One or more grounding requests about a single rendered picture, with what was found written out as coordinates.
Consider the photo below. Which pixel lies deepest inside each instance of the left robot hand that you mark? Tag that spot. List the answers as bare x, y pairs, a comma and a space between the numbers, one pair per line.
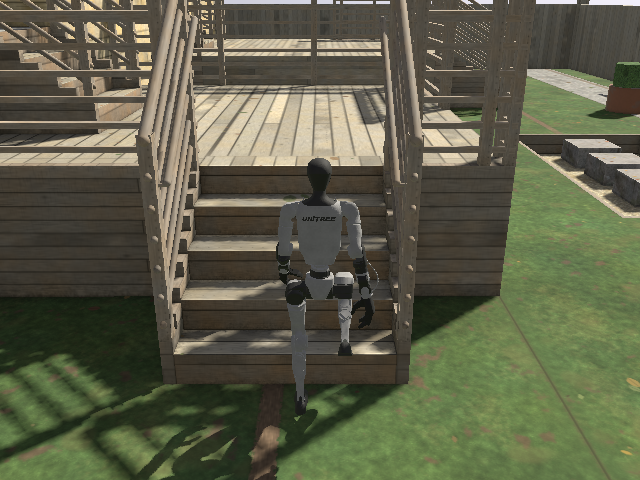
295, 272

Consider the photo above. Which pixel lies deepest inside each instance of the robot right foot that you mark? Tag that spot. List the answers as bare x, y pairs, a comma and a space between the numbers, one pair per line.
345, 349

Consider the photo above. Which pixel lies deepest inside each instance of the right robot hand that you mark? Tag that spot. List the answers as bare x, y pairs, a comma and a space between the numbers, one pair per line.
370, 310

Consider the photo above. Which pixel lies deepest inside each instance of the robot right forearm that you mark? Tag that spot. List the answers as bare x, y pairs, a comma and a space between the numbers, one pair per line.
362, 275

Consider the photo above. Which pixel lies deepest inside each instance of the robot right shin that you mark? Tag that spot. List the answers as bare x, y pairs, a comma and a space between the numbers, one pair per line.
344, 315

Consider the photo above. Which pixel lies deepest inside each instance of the robot left upper arm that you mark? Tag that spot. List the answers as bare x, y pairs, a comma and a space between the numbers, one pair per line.
288, 211

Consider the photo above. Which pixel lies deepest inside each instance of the robot left forearm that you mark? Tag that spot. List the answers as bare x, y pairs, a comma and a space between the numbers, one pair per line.
283, 262

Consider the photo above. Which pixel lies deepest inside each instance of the robot right upper arm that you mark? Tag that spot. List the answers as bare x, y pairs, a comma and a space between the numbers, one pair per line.
351, 212

